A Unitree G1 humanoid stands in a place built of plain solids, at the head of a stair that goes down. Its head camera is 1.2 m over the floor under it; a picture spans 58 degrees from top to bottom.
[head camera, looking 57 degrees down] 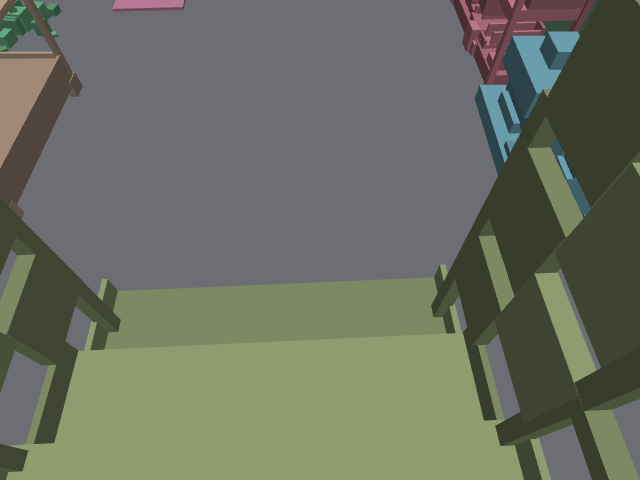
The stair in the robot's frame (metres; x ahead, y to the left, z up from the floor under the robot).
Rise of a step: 0.17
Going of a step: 0.30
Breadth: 1.30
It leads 3 degrees to the left of straight ahead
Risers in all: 3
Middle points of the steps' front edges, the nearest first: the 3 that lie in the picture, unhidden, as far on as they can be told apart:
0.19 0.14 0.00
0.49 0.15 -0.17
0.79 0.17 -0.34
